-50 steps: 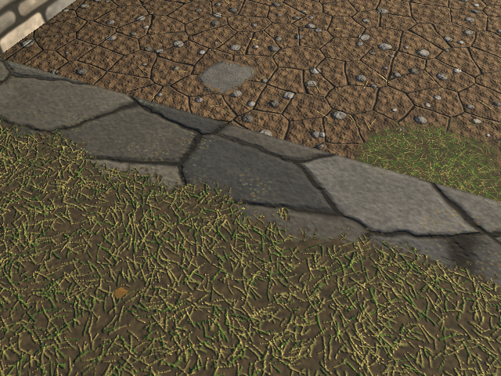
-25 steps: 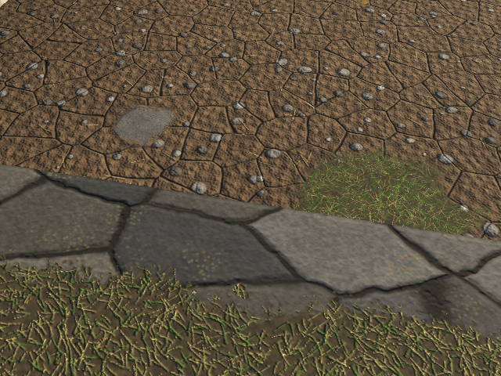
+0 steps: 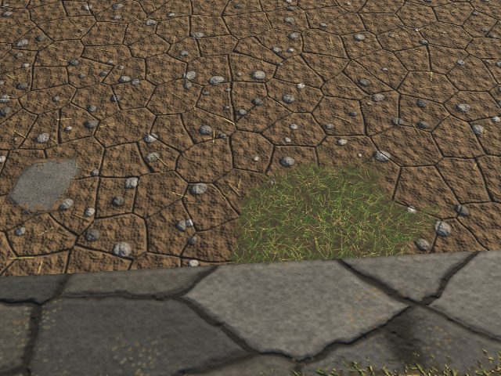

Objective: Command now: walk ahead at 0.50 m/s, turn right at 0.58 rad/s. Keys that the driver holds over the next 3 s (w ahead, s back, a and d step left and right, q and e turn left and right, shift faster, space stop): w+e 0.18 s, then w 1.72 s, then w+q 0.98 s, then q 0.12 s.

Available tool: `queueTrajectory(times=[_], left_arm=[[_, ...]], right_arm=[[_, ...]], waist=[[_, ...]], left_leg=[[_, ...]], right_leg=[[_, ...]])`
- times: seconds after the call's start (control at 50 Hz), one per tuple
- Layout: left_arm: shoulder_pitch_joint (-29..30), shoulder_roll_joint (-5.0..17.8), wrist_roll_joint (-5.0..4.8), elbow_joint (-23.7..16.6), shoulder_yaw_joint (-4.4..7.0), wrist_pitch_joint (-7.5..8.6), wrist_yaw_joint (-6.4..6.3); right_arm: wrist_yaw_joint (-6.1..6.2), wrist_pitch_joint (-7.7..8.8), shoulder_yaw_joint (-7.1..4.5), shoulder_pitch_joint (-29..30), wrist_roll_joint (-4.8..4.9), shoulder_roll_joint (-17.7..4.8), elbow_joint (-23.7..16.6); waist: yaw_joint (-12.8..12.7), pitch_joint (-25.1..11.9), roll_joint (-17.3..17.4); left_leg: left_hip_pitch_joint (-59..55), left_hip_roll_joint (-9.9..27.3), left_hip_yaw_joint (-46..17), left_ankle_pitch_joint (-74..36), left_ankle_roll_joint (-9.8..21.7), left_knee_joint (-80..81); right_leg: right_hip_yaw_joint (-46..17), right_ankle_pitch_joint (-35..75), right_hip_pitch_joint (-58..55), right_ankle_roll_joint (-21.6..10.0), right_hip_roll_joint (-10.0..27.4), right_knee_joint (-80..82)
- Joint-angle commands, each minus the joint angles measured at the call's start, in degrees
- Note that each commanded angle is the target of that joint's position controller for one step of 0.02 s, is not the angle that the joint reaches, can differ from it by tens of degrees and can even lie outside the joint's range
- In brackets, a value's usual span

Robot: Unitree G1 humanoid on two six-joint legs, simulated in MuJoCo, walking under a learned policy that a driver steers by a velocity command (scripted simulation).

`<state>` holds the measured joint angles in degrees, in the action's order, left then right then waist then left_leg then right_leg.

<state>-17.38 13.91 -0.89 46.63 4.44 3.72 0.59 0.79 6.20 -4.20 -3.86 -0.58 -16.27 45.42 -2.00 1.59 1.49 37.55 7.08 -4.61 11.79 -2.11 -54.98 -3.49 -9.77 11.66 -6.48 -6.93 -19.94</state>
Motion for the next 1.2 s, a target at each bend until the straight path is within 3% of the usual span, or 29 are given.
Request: queueTrajectory(times=[0.02,0.04,0.1,0.18,0.22,0.26,0.28,0.3,0.32,0.34,0.38,0.4,0.46,0.58,0.72,0.76,0.78,0.8,0.82,0.84,0.88,0.92,0.98,1.02,1.06,1.1,1.16,1.18,1.2], left_arm=[[0.27,9.88,-0.44,-4.29,2.42,0.49,-1.22],[-6.12,5.58,7.63,-0.86,0.54,3.26,2.60],[-5.72,8.79,5.10,-1.49,1.95,4.58,6.25],[-9.08,9.96,4.82,0.58,1.96,3.37,5.28],[-6.11,11.00,5.05,1.02,1.94,2.88,4.89],[-5.85,6.03,5.87,0.32,0.09,3.37,4.86],[-16.81,-0.54,7.15,0.12,-1.84,4.62,4.76],[-7.18,4.05,4.97,-1.06,-0.61,4.57,5.15],[-1.72,4.39,4.29,-2.51,-0.24,4.01,4.15],[-0.75,5.03,4.38,-1.72,-0.29,3.65,2.48],[-0.64,3.10,6.66,-1.24,-1.31,2.89,1.83],[0.06,1.54,6.74,-1.56,-1.71,2.39,1.97],[3.27,0.33,5.64,-2.22,-2.43,1.56,2.73],[11.49,1.47,5.01,-5.07,-3.15,-0.71,3.59],[18.73,4.39,3.79,-7.15,-1.76,0.25,2.35],[7.31,9.27,2.39,-4.37,0.31,1.74,1.54],[-6.98,9.98,2.23,-0.90,0.07,1.60,1.50],[-18.84,9.30,3.62,2.95,0.23,1.32,0.57],[-18.52,9.75,4.56,4.77,0.92,2.50,-0.11],[-11.10,8.45,3.66,3.68,0.80,3.11,-0.42],[-3.61,1.67,3.23,2.67,-1.42,3.15,-0.67],[-0.33,-1.03,3.81,1.40,-2.30,3.32,-0.75],[-1.26,3.31,4.84,1.46,-1.06,4.18,0.16],[-2.16,4.69,6.20,1.46,-0.69,3.50,1.41],[-2.82,3.97,7.50,1.94,-0.84,2.82,2.22],[-8.63,2.91,6.55,3.49,-1.48,3.40,1.21],[-30.12,-2.20,5.51,13.11,-2.79,3.82,-2.95],[-31.07,-2.94,5.19,13.47,-3.25,3.35,-3.09],[-26.17,-2.66,4.69,10.62,-3.75,2.90,-2.49]], right_arm=[[-0.05,0.13,-0.26,3.19,-0.24,-2.22,-3.90],[-2.28,-1.01,3.77,-4.05,-5.95,5.41,-2.11],[-3.41,-3.09,2.97,4.07,-4.21,-1.89,-4.66],[-1.57,-1.74,4.03,9.94,-2.86,-3.23,-6.67],[-1.22,-0.84,3.95,6.49,-1.67,-4.46,-5.67],[-1.13,0.84,2.64,-10.26,-1.00,-8.31,-1.12],[-1.69,0.47,2.13,-24.63,-1.69,-10.76,2.29],[-1.88,0.19,2.48,-31.06,-3.60,-8.16,5.45],[-1.86,0.85,1.90,-26.52,-2.88,-7.96,5.36],[-1.42,0.78,2.58,-18.67,-2.36,-4.92,3.80],[-0.30,0.58,4.41,-13.95,-2.09,1.32,2.45],[0.20,0.70,4.42,-12.97,-2.32,1.57,2.16],[-0.01,1.75,3.08,-14.36,-3.14,-0.88,3.02],[-4.41,2.24,2.02,-19.29,-3.35,-3.43,5.60],[-3.39,0.30,0.86,-23.72,-2.58,-6.14,8.73],[-3.22,0.53,0.88,-23.26,-3.42,-5.85,8.21],[-3.64,1.13,3.31,-31.53,-4.56,1.45,7.31],[-5.24,1.18,3.12,-26.56,-4.36,0.08,7.71],[-5.47,1.06,2.53,-16.01,-2.53,-0.68,4.86],[-4.15,1.48,1.92,-11.79,-2.56,-2.58,4.43],[-2.45,1.54,2.38,-13.71,-4.38,-1.02,4.49],[-2.21,0.29,3.28,-14.40,-4.55,2.69,4.57],[-2.95,-0.45,3.04,-10.09,-4.00,1.39,2.88],[-4.31,-0.48,4.20,-10.13,-4.89,4.62,1.95],[-5.83,0.09,3.47,-15.94,-5.56,1.18,3.22],[-4.74,0.73,2.94,-6.29,-5.73,-0.98,-1.22],[-2.47,0.47,4.33,7.78,-4.37,2.37,-5.95],[-2.50,0.12,4.93,7.17,-4.84,4.75,-4.88],[-3.30,-0.01,5.30,4.82,-4.57,4.98,-2.45]], waist=[[0.33,-2.11,-4.33],[1.24,-4.50,-10.87],[-0.87,0.66,-5.37],[-2.85,0.76,-6.10],[0.40,-0.29,-5.23],[6.72,-13.61,1.17],[6.63,-29.04,16.82],[12.39,-18.79,9.46],[10.26,-6.50,3.85],[7.19,-0.47,2.15],[4.22,-1.30,2.13],[3.23,-2.06,1.90],[3.38,-0.38,1.53],[4.03,1.44,2.68],[3.47,1.27,2.51],[-1.08,-8.30,0.41],[-2.26,-24.49,-11.26],[-8.26,-23.31,-10.16],[-9.09,-9.62,-7.86],[-6.72,-0.76,-7.10],[-0.70,-1.53,-5.04],[2.64,-1.35,-3.40],[2.34,-0.93,-2.29],[2.56,-2.10,-4.01],[3.81,-0.74,-4.42],[-0.65,0.69,-2.83],[-10.95,4.51,-1.70],[-11.20,4.33,-1.58],[-10.09,3.85,0.96]], left_leg=[[-3.07,-3.12,2.47,-11.10,-1.19,12.42],[-8.35,-3.25,2.90,-14.66,-1.37,11.27],[-6.07,-2.20,3.56,-13.48,-0.81,16.53],[-1.65,-3.58,3.16,-7.02,1.28,25.49],[-12.84,-5.58,5.97,-12.34,4.14,28.97],[-42.23,-1.22,2.58,-22.19,12.68,22.41],[-72.64,14.07,-23.09,-24.04,28.50,26.85],[-68.94,16.58,-33.74,-11.10,25.36,35.98],[-56.75,15.30,-27.17,1.62,19.22,38.89],[-44.79,13.07,-19.88,5.48,17.33,41.62],[-35.29,10.65,-12.85,-3.02,17.53,46.73],[-34.48,9.53,-10.11,-5.26,17.26,48.48],[-33.22,6.60,-1.60,-10.31,17.38,50.64],[-29.06,5.93,4.16,-21.75,17.41,47.95],[-43.44,8.08,4.89,-32.23,13.91,40.60],[-34.24,1.93,10.31,-38.95,8.28,25.37],[-13.89,-5.50,11.12,-15.81,4.11,7.05],[-1.20,-11.33,5.21,20.27,3.74,-7.00],[8.13,-7.40,-0.77,17.91,7.01,-14.43],[9.62,-3.77,-0.40,13.58,7.77,-16.11],[-0.33,0.19,-0.33,9.77,8.48,-11.43],[-5.23,1.08,0.53,9.15,6.50,-7.03],[-5.73,-0.13,3.18,-1.18,4.05,5.00],[-17.26,-3.99,8.09,-12.15,3.83,3.01],[-15.16,-2.87,5.35,-15.32,4.05,-2.92],[0.31,-1.05,2.67,-13.90,4.31,2.69],[40.85,5.13,-8.26,-21.00,1.38,22.53],[39.14,5.16,-6.48,-25.08,0.97,25.41],[21.45,4.51,-1.38,-43.69,3.10,33.51]], right_leg=[[-9.78,14.92,2.51,-8.16,11.72,6.31],[-8.43,8.81,3.51,-9.02,9.79,5.29],[-13.86,8.10,2.52,-10.00,14.03,4.52],[-21.03,13.63,-13.32,-9.36,19.08,1.47],[-18.76,21.36,-10.92,-6.09,17.13,-1.76],[-11.62,22.40,-0.08,1.15,6.68,-20.00],[-7.51,-11.89,20.72,5.91,-3.77,-37.52],[-6.57,-26.24,34.99,5.73,-2.88,-54.05],[-7.07,-20.08,39.25,3.47,1.78,-56.83],[-5.54,-13.72,36.81,2.26,6.64,-55.67],[-5.33,-7.46,27.94,1.28,11.27,-48.84],[-4.47,-8.13,26.01,1.59,11.74,-46.32],[-0.99,-2.14,27.62,3.69,12.68,-35.61],[3.27,11.29,21.43,3.56,11.35,-18.21],[6.83,8.30,16.47,-0.52,7.27,-7.42],[5.61,14.49,-7.88,-5.35,6.55,-12.48],[-16.45,9.40,-37.98,-16.83,19.67,-9.80],[-33.82,-1.36,-44.17,-18.40,26.60,1.66],[-29.80,-12.63,-35.06,-11.35,24.44,5.13],[-23.55,-11.61,-22.36,-9.15,23.20,6.32],[-15.18,1.95,-9.16,-9.55,22.02,8.88],[-11.08,6.48,-2.02,-9.46,20.86,12.23],[-3.76,14.46,1.61,-9.05,17.76,12.72],[3.62,15.24,13.67,-7.54,12.16,8.89],[0.87,13.64,13.79,-8.42,15.48,3.55],[-3.84,8.94,-2.16,-9.06,17.44,-0.32],[-15.28,0.48,-42.83,-7.91,25.52,-11.91],[-14.68,-1.19,-39.59,-8.07,24.56,-14.33],[-6.79,-4.65,-21.56,-5.82,17.15,-16.49]])
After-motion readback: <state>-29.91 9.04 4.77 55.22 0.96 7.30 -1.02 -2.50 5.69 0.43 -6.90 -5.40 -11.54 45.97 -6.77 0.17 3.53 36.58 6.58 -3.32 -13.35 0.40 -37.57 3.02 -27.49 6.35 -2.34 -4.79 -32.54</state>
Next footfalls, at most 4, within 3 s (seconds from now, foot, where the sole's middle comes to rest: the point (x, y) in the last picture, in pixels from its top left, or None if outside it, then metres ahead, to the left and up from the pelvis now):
0.24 left None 0.33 0.16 -0.78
0.74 right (331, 335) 0.58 -0.14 -0.78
1.40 left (255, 232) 1.03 0.08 -0.96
1.86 right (330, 181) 1.27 -0.20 -0.96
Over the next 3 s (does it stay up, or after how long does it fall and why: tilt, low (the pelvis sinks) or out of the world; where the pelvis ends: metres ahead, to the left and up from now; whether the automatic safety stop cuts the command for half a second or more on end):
stays up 1.78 -0.07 -0.20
